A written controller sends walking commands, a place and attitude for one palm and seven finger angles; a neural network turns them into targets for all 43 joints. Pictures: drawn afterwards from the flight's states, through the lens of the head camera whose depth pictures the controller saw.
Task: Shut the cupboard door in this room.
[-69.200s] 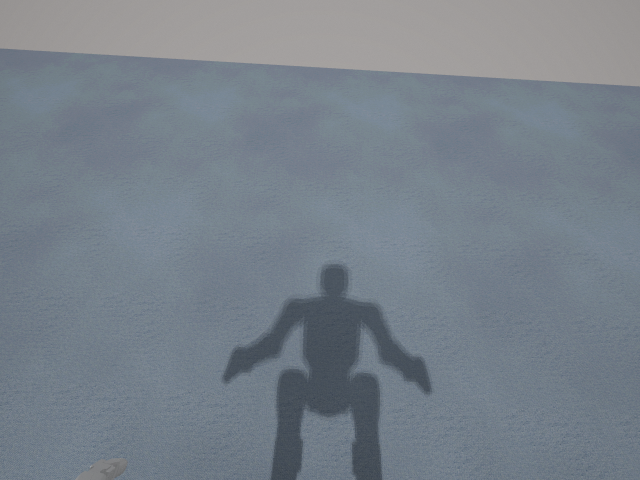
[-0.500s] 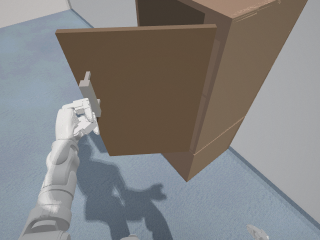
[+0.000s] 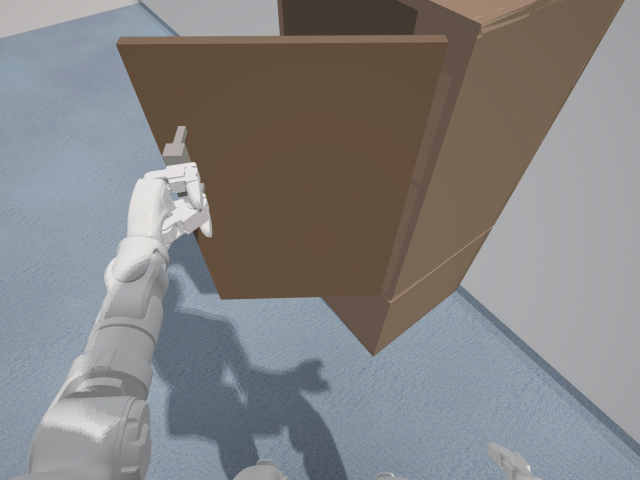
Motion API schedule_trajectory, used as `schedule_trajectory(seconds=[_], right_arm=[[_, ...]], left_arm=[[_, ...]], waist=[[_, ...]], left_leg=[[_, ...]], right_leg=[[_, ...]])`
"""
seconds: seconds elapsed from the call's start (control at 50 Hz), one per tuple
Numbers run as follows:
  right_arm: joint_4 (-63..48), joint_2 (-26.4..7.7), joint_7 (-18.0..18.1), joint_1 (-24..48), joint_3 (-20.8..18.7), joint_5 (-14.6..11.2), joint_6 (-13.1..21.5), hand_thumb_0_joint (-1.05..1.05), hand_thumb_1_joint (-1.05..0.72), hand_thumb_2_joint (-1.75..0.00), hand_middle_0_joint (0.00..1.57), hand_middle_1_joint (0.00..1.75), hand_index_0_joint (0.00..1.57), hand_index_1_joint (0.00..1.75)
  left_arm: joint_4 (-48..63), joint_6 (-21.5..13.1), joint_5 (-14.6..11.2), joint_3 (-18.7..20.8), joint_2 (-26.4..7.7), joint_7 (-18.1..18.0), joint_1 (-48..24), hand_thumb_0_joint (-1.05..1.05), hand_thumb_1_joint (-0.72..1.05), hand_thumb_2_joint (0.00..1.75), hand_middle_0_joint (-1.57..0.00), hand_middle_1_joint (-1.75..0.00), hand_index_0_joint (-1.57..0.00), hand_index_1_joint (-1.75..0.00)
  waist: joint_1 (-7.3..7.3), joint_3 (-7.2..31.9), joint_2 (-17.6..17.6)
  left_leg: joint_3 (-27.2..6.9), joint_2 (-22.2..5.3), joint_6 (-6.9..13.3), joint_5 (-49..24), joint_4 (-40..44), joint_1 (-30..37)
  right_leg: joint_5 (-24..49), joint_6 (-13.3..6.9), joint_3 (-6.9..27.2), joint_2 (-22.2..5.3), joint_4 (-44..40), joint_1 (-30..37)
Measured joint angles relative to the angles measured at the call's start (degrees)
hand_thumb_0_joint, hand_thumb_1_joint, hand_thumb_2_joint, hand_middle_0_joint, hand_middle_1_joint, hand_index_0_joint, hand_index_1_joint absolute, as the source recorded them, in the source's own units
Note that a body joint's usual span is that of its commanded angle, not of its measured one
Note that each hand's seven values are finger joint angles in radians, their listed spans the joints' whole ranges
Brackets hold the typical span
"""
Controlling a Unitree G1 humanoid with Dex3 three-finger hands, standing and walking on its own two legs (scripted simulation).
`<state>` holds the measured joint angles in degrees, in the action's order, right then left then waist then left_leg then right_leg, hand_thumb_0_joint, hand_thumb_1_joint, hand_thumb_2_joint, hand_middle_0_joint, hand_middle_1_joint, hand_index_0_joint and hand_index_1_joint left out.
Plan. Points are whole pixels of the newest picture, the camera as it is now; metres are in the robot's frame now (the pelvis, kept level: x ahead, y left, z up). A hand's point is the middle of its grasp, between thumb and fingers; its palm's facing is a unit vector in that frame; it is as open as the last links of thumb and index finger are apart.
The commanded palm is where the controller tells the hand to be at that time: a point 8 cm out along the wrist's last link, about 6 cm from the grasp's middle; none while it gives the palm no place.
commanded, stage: push the door shut along its arc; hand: left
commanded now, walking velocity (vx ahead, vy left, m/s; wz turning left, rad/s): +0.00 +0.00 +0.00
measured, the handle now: (189, 173) +0.50 +0.20 +0.09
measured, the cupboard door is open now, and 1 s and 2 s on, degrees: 55 32 25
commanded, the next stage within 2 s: pull the fist back off the door in 1.54 s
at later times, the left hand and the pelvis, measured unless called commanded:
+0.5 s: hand (213, 179) +0.48 +0.16 +0.10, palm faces -0.11 -0.99 -0.01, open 3.2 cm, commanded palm +0.48 +0.20 +0.09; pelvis -0.01 +0.00 -0.02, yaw +0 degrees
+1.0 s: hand (243, 146) +0.55 +0.13 +0.09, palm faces -0.24 -0.97 +0.00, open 3.1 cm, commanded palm +0.56 +0.16 +0.09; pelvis +0.00 +0.00 -0.03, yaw -2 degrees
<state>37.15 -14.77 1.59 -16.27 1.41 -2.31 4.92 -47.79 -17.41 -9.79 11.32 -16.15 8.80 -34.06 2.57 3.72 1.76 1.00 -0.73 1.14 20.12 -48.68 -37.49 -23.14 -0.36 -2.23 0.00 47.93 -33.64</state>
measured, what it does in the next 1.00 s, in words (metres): stands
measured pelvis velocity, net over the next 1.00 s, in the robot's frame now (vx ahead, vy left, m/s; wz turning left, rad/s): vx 0.00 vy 0.00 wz -0.03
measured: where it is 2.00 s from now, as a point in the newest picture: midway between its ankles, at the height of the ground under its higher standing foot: outside the picture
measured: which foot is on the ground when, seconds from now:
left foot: down 0.00-1.00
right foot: down 0.00-1.00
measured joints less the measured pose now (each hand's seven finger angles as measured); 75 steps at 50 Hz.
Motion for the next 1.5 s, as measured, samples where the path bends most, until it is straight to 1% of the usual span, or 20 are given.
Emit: schedule_trajectory(seconds=[0.08,0.18,0.28,0.36,0.54,0.72,0.84,0.94,1.04,1.12,1.2,1.24,1.32,1.42,1.5], right_arm=[[0.7,-0.41,-0.03,-1.05,-0.01,0.02,-0.59,0.01,-0.91,-0.9,0.2,0.3,0.2,0.3],[1.6,-0.95,0.01,-2.29,-0.42,0.04,-0.71,0.01,-0.91,-0.9,0.2,0.3,0.2,0.3],[2.56,-1.35,-0.09,-3.49,-0.64,0.19,-0.63,0.01,-0.91,-0.9,0.2,0.3,0.2,0.3],[2.95,-1.56,-0.06,-4.18,-0.49,0.32,-0.54,0.01,-0.91,-0.9,0.2,0.3,0.2,0.3],[3.04,-1.7,-0.25,-5.16,-0.19,0.6,-0.05,0.01,-0.91,-0.9,0.2,0.3,0.2,0.3],[3.22,-1.75,-0.44,-5.69,0.13,0.96,0.58,0.01,-0.91,-0.9,0.2,0.3,0.2,0.3],[3.02,-1.71,-0.69,-5.95,0.47,1.32,0.55,0.01,-0.91,-0.9,0.2,0.3,0.2,0.3],[2.34,-1.61,-0.84,-6.33,0.79,1.69,0.21,0.01,-0.91,-0.9,0.2,0.3,0.2,0.3],[1.95,-1.39,-0.94,-7.05,0.84,2.01,-0.35,0.01,-0.91,-0.9,0.2,0.3,0.2,0.3],[2.14,-1.24,-0.9,-7.61,0.87,2.25,-0.84,0.01,-0.91,-0.9,0.2,0.3,0.2,0.3],[2.06,-1.23,-0.79,-7.78,1.13,2.57,-1.08,0.01,-0.91,-0.9,0.2,0.3,0.2,0.3],[1.8,-1.19,-0.78,-7.99,0.97,2.82,-1.11,0.01,-0.91,-0.9,0.2,0.3,0.2,0.3],[1.69,-1.02,-0.84,-8.74,0.72,3.08,-1.58,0.01,-0.91,-0.9,0.2,0.3,0.2,0.3],[2.32,-0.74,-0.9,-9.03,0.83,3.32,-2.06,0.0,-0.91,-0.9,0.2,0.3,0.2,0.3],[2.85,-0.58,-0.8,-8.84,0.77,3.57,-1.82,0.0,-0.91,-0.9,0.2,0.3,0.2,0.3]], left_arm=[[-4.25,-0.94,0.1,0.96,-1.43,2.11,-3.16,0.0,0.89,0.93,-1.3,-1.5,-1.3,-1.5],[-9.23,-1.63,0.0,1.44,-3.75,3.48,-7.84,0.0,0.89,0.92,-1.32,-1.5,-1.31,-1.5],[-13.05,-1.83,-0.22,1.69,-5.68,5.23,-11.79,0.01,0.89,0.91,-1.32,-1.5,-1.32,-1.5],[-15.98,-1.89,-0.24,2.8,-7.21,6.65,-14.6,0.01,0.9,0.91,-1.31,-1.5,-1.32,-1.5],[-20.7,-1.06,0.48,3.91,-10.84,9.2,-20.72,0.02,0.9,0.9,-1.3,-1.5,-1.33,-1.5],[-23.99,0.78,1.41,3.03,-13.47,10.84,-27.05,0.02,0.9,0.9,-1.3,-1.5,-1.31,-1.5],[-25.75,1.95,2.86,2.98,-14.45,11.7,-30.88,0.02,0.9,0.9,-1.3,-1.5,-1.3,-1.5],[-27.58,2.57,4.07,4.96,-15.91,11.98,-33.71,0.02,0.9,0.9,-1.3,-1.5,-1.3,-1.5],[-28.52,3.21,5.23,5.27,-17.72,12.97,-35.9,0.02,0.9,0.9,-1.3,-1.5,-1.3,-1.5],[-28.91,4.05,5.7,4.76,-18.22,14.05,-37.5,0.02,0.9,0.9,-1.3,-1.5,-1.3,-1.5],[-30.21,5.16,6.59,5.67,-18.89,14.41,-39.91,0.02,0.9,0.9,-1.3,-1.5,-1.3,-1.5],[-29.59,5.17,7.21,6.39,-19.31,14.36,-40.37,0.02,0.9,0.9,-1.3,-1.5,-1.3,-1.5],[-29.25,5.11,7.72,6.91,-19.96,15.14,-40.72,0.02,0.89,0.91,-1.3,-1.5,-1.3,-1.5],[-30.11,6.51,8.05,5.52,-20.43,15.53,-42.55,0.0,0.87,0.92,-1.3,-1.5,-1.3,-1.5],[-30.3,7.17,7.73,4.19,-20.43,16.05,-43.65,0.01,0.88,0.93,-1.3,-1.5,-1.3,-1.5]], waist=[[0.57,0.03,-0.17],[1.54,-0.09,0.02],[2.43,0.07,0.1],[3.38,0.32,0.11],[5.28,0.74,0.27],[6.77,0.98,0.62],[8.03,1.02,0.8],[9.37,1.07,0.96],[10.37,0.84,1.15],[10.95,0.69,1.3],[12.12,0.47,1.4],[12.67,0.47,1.51],[12.8,0.52,1.68],[12.79,0.44,1.75],[12.85,0.52,1.65]], left_leg=[[-0.15,-0.06,0.0,0.14,-0.87,-1.5],[-0.6,-0.19,-0.07,0.31,-2.41,-4.16],[-0.79,-0.36,-0.1,0.37,-3.57,-6.62],[-0.91,-0.57,-0.12,0.52,-4.54,-8.52],[-1.43,-1.03,-0.17,1.05,-7.03,-13.04],[-1.9,-1.2,-0.06,1.75,-9.28,-17.29],[-1.89,-1.37,0.09,2.32,-10.31,-19.29],[-1.65,-1.69,0.21,2.92,-11.15,-20.83],[-1.47,-1.98,0.28,3.49,-11.8,-21.99],[-1.4,-2.11,0.34,3.85,-12.03,-22.64],[-1.37,-2.3,0.39,4.23,-12.43,-23.63],[-1.21,-2.42,0.41,4.45,-12.63,-24.15],[-0.88,-2.54,0.45,4.86,-12.73,-24.45],[-1.19,-2.43,0.41,5.08,-12.86,-24.77],[-1.59,-2.33,0.32,5.09,-12.92,-25.13]], right_leg=[[-0.18,-0.03,-0.14,0.05,0.84,-1.44],[-0.32,-0.15,-0.57,0.18,2.08,-3.82],[-0.33,-0.23,-0.74,0.34,3.07,-6.18],[-0.38,-0.27,-0.84,0.54,3.86,-7.98],[-0.63,-0.37,-1.29,1.0,5.66,-12.12],[-1.09,-0.28,-1.71,1.19,7.23,-15.91],[-1.41,-0.14,-1.65,1.35,7.89,-17.79],[-1.7,-0.04,-1.36,1.65,8.45,-19.36],[-1.98,0.03,-1.14,1.93,8.81,-20.52],[-2.17,0.1,-1.03,2.05,8.83,-21.13],[-2.35,0.17,-0.97,2.25,8.97,-22.06],[-2.45,0.18,-0.79,2.35,9.11,-22.64],[-2.73,0.26,-0.44,2.45,9.26,-23.1],[-3.02,0.21,-0.73,2.39,9.25,-23.24],[-3.11,0.11,-1.11,2.33,9.19,-23.38]])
